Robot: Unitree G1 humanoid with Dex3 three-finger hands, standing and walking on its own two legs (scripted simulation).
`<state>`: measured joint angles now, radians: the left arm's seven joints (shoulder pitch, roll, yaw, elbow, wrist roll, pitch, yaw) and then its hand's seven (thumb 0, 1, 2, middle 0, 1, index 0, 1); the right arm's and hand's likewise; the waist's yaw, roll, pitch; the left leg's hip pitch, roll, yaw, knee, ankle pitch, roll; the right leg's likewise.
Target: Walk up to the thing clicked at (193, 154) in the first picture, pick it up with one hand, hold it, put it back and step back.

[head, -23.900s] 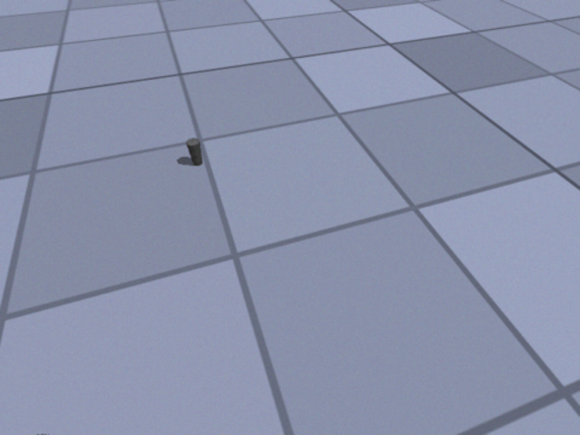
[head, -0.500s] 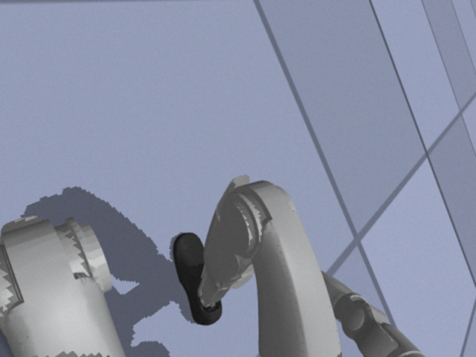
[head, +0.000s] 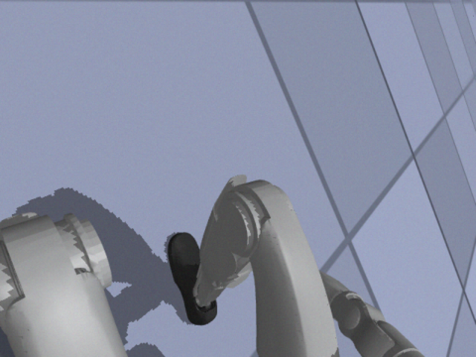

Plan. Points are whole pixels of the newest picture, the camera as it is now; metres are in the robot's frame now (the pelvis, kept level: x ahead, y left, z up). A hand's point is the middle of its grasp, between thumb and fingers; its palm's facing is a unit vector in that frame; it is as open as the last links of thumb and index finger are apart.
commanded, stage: loosen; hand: left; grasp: from the side
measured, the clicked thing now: out of the picture +0.42 +0.38 -0.21
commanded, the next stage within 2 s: open in 0.16 s
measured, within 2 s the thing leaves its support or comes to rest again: rests again in 1.36 s
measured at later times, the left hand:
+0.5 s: hand out of the picture +0.43 +0.38 -0.18, palm faces +0.64 -0.77 +0.00, open 10.3 cm
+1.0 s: hand out of the picture +0.43 +0.39 -0.17, palm faces +0.65 -0.76 +0.00, open 14.4 cm
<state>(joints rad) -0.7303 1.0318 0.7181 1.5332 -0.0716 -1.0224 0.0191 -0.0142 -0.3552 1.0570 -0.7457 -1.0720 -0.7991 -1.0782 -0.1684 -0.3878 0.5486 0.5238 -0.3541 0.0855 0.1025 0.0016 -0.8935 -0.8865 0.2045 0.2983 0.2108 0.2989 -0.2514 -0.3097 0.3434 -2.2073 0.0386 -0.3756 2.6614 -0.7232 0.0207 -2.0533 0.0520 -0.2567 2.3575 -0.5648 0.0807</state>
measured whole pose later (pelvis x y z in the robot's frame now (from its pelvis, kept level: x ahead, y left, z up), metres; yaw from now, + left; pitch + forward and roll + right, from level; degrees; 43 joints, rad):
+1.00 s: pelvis +0.00 +0.00 +0.00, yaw +0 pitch +12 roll -19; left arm -0.75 1.05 0.73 1.53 -0.07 -1.02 0.01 -0.01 -0.39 0.35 -0.38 -0.41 -0.41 -0.39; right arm -0.17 -0.39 0.55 0.51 -0.35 0.09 0.10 0.00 -0.88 -0.88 0.21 0.30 0.21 0.30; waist -0.25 -0.31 0.34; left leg -2.21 0.04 -0.38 2.66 -0.72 0.02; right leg -2.05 0.05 -0.26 2.35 -0.56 0.08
